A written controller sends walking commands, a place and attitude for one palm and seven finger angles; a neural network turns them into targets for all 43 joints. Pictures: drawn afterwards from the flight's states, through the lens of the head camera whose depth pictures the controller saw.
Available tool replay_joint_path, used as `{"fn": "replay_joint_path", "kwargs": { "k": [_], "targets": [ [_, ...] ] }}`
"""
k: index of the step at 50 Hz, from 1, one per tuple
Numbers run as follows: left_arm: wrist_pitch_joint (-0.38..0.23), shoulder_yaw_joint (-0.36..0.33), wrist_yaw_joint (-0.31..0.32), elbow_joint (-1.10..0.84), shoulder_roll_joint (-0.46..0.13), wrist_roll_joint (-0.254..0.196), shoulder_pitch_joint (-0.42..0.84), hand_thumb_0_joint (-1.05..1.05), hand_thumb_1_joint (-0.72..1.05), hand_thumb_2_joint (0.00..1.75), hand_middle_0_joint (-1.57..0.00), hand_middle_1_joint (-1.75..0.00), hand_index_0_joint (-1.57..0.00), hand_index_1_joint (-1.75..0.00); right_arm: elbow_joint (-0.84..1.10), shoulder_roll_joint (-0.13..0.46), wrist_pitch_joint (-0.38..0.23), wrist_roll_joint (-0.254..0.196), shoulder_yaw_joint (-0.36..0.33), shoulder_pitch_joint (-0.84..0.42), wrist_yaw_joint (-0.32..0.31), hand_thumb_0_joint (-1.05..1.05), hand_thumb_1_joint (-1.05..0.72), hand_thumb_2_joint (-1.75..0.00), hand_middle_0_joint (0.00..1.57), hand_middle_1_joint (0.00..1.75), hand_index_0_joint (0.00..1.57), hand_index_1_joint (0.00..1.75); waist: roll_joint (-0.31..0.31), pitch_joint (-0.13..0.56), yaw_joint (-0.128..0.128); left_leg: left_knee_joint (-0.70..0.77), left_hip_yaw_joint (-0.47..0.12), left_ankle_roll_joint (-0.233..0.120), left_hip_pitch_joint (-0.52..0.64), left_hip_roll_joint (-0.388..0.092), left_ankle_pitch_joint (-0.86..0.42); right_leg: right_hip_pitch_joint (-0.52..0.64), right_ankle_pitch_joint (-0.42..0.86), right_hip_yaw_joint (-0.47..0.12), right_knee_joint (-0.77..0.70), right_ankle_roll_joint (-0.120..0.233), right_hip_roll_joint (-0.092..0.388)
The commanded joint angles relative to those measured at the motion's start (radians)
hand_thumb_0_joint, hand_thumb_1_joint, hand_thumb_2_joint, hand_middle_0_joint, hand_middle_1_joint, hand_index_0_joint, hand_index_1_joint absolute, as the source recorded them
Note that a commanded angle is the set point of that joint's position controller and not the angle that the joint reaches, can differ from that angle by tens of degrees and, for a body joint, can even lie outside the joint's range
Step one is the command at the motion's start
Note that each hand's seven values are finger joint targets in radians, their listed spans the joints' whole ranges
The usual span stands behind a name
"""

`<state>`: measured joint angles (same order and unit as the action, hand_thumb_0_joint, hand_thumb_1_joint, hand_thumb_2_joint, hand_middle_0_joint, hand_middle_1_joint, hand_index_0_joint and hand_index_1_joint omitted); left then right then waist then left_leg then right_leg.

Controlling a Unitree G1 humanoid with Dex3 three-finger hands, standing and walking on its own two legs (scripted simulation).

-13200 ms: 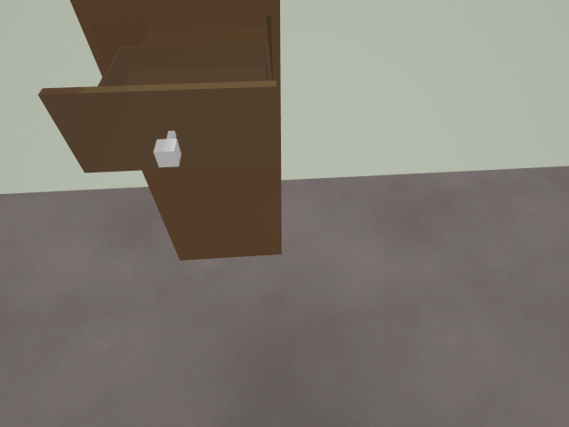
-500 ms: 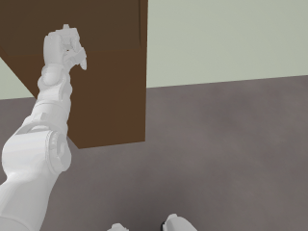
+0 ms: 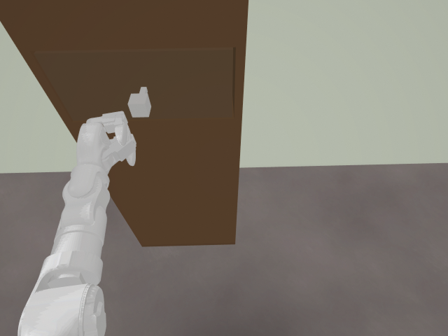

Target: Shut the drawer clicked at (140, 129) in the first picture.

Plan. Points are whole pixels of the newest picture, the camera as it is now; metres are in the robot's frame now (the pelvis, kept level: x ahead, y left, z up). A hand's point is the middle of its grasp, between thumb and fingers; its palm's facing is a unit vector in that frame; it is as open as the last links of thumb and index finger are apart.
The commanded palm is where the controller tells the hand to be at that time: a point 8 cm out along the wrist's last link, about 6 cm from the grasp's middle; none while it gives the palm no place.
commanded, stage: draw the hand back to the body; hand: left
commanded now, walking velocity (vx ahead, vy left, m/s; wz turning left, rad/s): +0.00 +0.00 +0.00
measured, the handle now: (141, 99) +0.56 +0.17 +0.12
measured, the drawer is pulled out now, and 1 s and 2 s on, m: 0.00 0.00 0.00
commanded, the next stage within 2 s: step back with the hand held close in 1.12 s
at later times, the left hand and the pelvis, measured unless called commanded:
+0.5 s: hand (67, 229) +0.25 +0.20 +0.15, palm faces +0.26 -0.95 -0.20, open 3.2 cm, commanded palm +0.21 +0.24 +0.17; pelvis -0.04 -0.01 +0.02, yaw +3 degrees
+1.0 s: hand out of the picture +0.13 +0.26 +0.18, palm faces +0.44 -0.81 -0.39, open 3.2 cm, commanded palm +0.09 +0.29 +0.19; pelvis -0.03 +0.01 +0.02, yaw +2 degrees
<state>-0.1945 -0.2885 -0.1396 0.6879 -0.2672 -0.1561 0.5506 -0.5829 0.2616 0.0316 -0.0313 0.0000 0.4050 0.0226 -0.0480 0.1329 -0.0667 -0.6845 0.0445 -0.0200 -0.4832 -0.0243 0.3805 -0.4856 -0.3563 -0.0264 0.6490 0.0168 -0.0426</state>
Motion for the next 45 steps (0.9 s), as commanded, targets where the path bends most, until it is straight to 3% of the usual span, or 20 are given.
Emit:
{"fn": "replay_joint_path", "kwargs": {
  "k": [1, 2, 5, 6, 8, 10, 12, 13, 15, 16, 19, 20, 24, 25, 29, 34, 35, 40, 42, 45],
  "targets": [
    [-0.015, 0.043, -0.028, -0.449, -0.155, -0.050, 0.306, 0.00, 0.90, 0.90, -1.40, -1.60, -1.40, -1.60, 0.133, 0.125, -0.063, -0.020, -0.045, -0.054, -0.022, 0.00, -0.90, -0.90, 0.20, 0.30, 0.20, 0.30, -0.008, 0.306, 0.017, 0.042, -0.003, -0.029, 0.262, 0.017, -0.559, 0.239, 0.630, 0.045, -0.049, -0.002, 0.001],
    [0.000, 0.068, -0.033, -0.472, -0.126, -0.059, 0.275, 0.00, 0.90, 0.90, -1.40, -1.60, -1.40, -1.60, 0.134, 0.123, -0.071, -0.020, -0.042, -0.068, -0.027, 0.00, -0.90, -0.90, 0.20, 0.30, 0.20, 0.30, 0.016, 0.283, 0.011, 0.050, -0.009, -0.030, 0.269, 0.016, -0.544, 0.233, 0.611, 0.050, -0.059, -0.004, 0.000],
    [0.058, 0.078, -0.046, -0.510, -0.128, -0.074, 0.206, 0.00, 0.90, 0.90, -1.40, -1.60, -1.40, -1.60, 0.131, 0.128, -0.084, -0.026, -0.035, -0.108, -0.042, 0.00, -0.90, -0.90, 0.20, 0.30, 0.20, 0.30, 0.014, 0.216, 0.012, 0.065, -0.011, -0.029, 0.271, 0.023, -0.513, 0.231, 0.598, 0.054, -0.076, -0.003, 0.007],
    [0.077, 0.076, -0.050, -0.536, -0.133, -0.073, 0.189, 0.00, 0.90, 0.90, -1.40, -1.60, -1.40, -1.60, 0.133, 0.124, -0.088, -0.028, -0.032, -0.127, -0.046, 0.00, -0.90, -0.90, 0.20, 0.30, 0.20, 0.30, -0.012, 0.225, 0.023, 0.073, -0.017, -0.026, 0.278, 0.025, -0.509, 0.238, 0.587, 0.056, -0.074, -0.001, 0.012],
    [0.109, 0.085, -0.053, -0.565, -0.125, -0.079, 0.160, 0.00, 0.90, 0.90, -1.40, -1.60, -1.40, -1.60, 0.140, 0.121, -0.096, -0.030, -0.023, -0.162, -0.055, 0.00, -0.90, -0.90, 0.20, 0.30, 0.20, 0.30, 0.024, 0.198, 0.027, 0.094, -0.028, -0.024, 0.276, 0.028, -0.444, 0.236, 0.530, 0.063, -0.091, 0.000, 0.014],
    [0.129, 0.041, -0.055, -0.587, -0.171, -0.091, 0.094, 0.00, 0.90, 0.90, -1.40, -1.60, -1.40, -1.60, 0.153, 0.126, -0.103, -0.030, -0.015, -0.198, -0.064, 0.00, -0.90, -0.90, 0.20, 0.30, 0.20, 0.30, 0.075, 0.174, 0.049, 0.114, -0.030, -0.027, 0.256, 0.032, -0.373, 0.258, 0.470, 0.058, -0.108, 0.000, 0.018],
    [0.136, 0.039, -0.057, -0.649, -0.164, -0.100, 0.075, 0.00, 0.90, 0.90, -1.40, -1.60, -1.40, -1.60, 0.167, 0.114, -0.112, -0.033, -0.007, -0.243, -0.071, 0.00, -0.90, -0.90, 0.20, 0.30, 0.20, 0.30, 0.058, 0.163, 0.059, 0.132, -0.030, -0.026, 0.266, 0.037, -0.335, 0.266, 0.429, 0.054, -0.121, 0.001, 0.025],
    [0.089, 0.101, 0.037, -0.790, -0.190, -0.005, 0.027, 0.00, 0.90, 0.90, -1.40, -1.60, -1.40, -1.60, 0.166, 0.090, -0.113, -0.019, -0.009, -0.299, -0.078, 0.00, -0.90, -0.90, 0.20, 0.30, 0.20, 0.30, 0.062, 0.096, 0.085, 0.179, -0.016, -0.021, 0.285, 0.032, -0.307, 0.254, 0.355, 0.019, -0.178, -0.001, 0.039],
    [0.090, 0.106, 0.111, -0.777, -0.152, 0.008, -0.094, 0.00, 0.90, 0.90, -1.40, -1.60, -1.40, -1.60, 0.157, 0.088, -0.108, -0.014, -0.004, -0.316, -0.086, 0.00, -0.90, -0.90, 0.20, 0.30, 0.20, 0.30, 0.103, 0.040, 0.083, 0.210, -0.024, -0.021, 0.275, 0.026, -0.235, 0.256, 0.258, 0.019, -0.217, -0.004, 0.039],
    [0.093, 0.123, 0.129, -0.782, -0.136, 0.020, -0.133, 0.00, 0.90, 0.90, -1.40, -1.60, -1.40, -1.60, 0.148, 0.083, -0.104, -0.012, 0.001, -0.322, -0.087, 0.00, -0.90, -0.90, 0.20, 0.30, 0.20, 0.30, 0.081, 0.017, 0.080, 0.226, -0.026, -0.020, 0.284, 0.022, -0.215, 0.267, 0.234, 0.017, -0.224, -0.002, 0.042],
    [0.088, 0.078, 0.175, -0.837, -0.174, 0.046, -0.182, 0.00, 0.90, 0.90, -1.40, -1.60, -1.40, -1.60, 0.141, 0.076, -0.092, -0.006, 0.004, -0.335, -0.095, 0.00, -0.90, -0.90, 0.20, 0.30, 0.20, 0.30, 0.056, 0.017, 0.084, 0.253, -0.022, -0.020, 0.317, 0.025, -0.207, 0.305, 0.215, 0.012, -0.257, -0.002, 0.044],
    [0.086, 0.070, 0.184, -0.856, -0.189, 0.050, -0.209, 0.00, 0.90, 0.90, -1.40, -1.60, -1.40, -1.60, 0.135, 0.078, -0.090, -0.003, 0.004, -0.339, -0.097, 0.00, -0.90, -0.90, 0.20, 0.30, 0.20, 0.30, 0.063, 0.016, 0.088, 0.259, -0.021, -0.023, 0.328, 0.024, -0.209, 0.315, 0.210, 0.009, -0.273, -0.003, 0.042],
    [0.069, 0.086, 0.211, -0.977, -0.170, 0.067, -0.260, 0.00, 0.90, 0.90, -1.40, -1.60, -1.40, -1.60, 0.138, 0.064, -0.100, 0.005, 0.014, -0.366, -0.100, 0.00, -0.90, -0.90, 0.20, 0.30, 0.20, 0.30, -0.030, -0.004, 0.086, 0.300, -0.025, -0.015, 0.374, 0.024, -0.188, 0.334, 0.170, 0.015, -0.307, 0.003, 0.044],
    [0.068, 0.086, 0.215, -0.991, -0.176, 0.068, -0.288, 0.00, 0.90, 0.90, -1.40, -1.60, -1.40, -1.60, 0.133, 0.069, -0.104, 0.009, 0.013, -0.372, -0.102, 0.00, -0.90, -0.90, 0.20, 0.30, 0.20, 0.30, -0.004, -0.015, 0.088, 0.307, -0.027, -0.018, 0.380, 0.021, -0.180, 0.332, 0.151, 0.014, -0.323, 0.002, 0.040],
    [0.049, 0.050, 0.232, -1.089, -0.187, 0.075, -0.431, 0.00, 0.90, 0.90, -1.40, -1.60, -1.40, -1.60, 0.128, 0.064, -0.122, 0.019, 0.010, -0.374, -0.101, 0.00, -0.90, -0.90, 0.20, 0.30, 0.20, 0.30, -0.019, 0.007, 0.102, 0.324, -0.029, -0.015, 0.413, 0.021, -0.230, 0.378, 0.200, 0.023, -0.327, 0.005, 0.039],
    [0.037, 0.006, 0.233, -1.151, -0.187, 0.074, -0.665, 0.00, 0.90, 0.90, -1.40, -1.60, -1.40, -1.60, 0.123, 0.066, -0.131, 0.027, 0.001, -0.372, -0.091, 0.00, -0.90, -0.90, 0.20, 0.30, 0.20, 0.30, 0.032, -0.039, 0.118, 0.335, -0.031, -0.014, 0.401, 0.015, -0.268, 0.396, 0.229, 0.028, -0.333, 0.003, 0.037],
    [0.039, -0.008, 0.231, -1.140, -0.195, 0.073, -0.720, 0.00, 0.90, 0.90, -1.40, -1.60, -1.40, -1.60, 0.120, 0.070, -0.131, 0.029, -0.003, -0.375, -0.090, 0.00, -0.90, -0.90, 0.20, 0.30, 0.20, 0.30, 0.061, -0.074, 0.123, 0.333, -0.028, -0.016, 0.389, 0.014, -0.265, 0.386, 0.216, 0.024, -0.350, 0.002, 0.035],
    [0.023, -0.066, 0.233, -1.245, -0.220, 0.077, -0.856, 0.00, 0.90, 0.90, -1.40, -1.60, -1.40, -1.60, 0.124, 0.069, -0.140, 0.031, -0.013, -0.374, -0.087, 0.00, -0.90, -0.90, 0.20, 0.30, 0.20, 0.30, 0.032, -0.097, 0.132, 0.330, -0.030, -0.014, 0.384, 0.011, -0.267, 0.378, 0.201, 0.019, -0.358, 0.003, 0.036],
    [0.017, -0.078, 0.239, -1.305, -0.220, 0.080, -0.892, 0.00, 0.90, 0.90, -1.40, -1.60, -1.40, -1.60, 0.130, 0.064, -0.148, 0.030, -0.013, -0.366, -0.089, 0.00, -0.90, -0.90, 0.20, 0.30, 0.20, 0.30, -0.018, -0.084, 0.133, 0.330, -0.033, -0.011, 0.389, 0.008, -0.270, 0.384, 0.207, 0.021, -0.343, 0.005, 0.038],
    [0.013, -0.113, 0.248, -1.364, -0.243, 0.085, -0.978, 0.00, 0.90, 0.90, -1.40, -1.60, -1.40, -1.60, 0.134, 0.067, -0.170, 0.030, -0.016, -0.358, -0.093, 0.00, -0.90, -0.90, 0.20, 0.30, 0.20, 0.30, -0.019, -0.091, 0.140, 0.320, -0.035, -0.007, 0.388, 0.006, -0.287, 0.378, 0.222, 0.021, -0.344, 0.005, 0.031]
  ]
}}
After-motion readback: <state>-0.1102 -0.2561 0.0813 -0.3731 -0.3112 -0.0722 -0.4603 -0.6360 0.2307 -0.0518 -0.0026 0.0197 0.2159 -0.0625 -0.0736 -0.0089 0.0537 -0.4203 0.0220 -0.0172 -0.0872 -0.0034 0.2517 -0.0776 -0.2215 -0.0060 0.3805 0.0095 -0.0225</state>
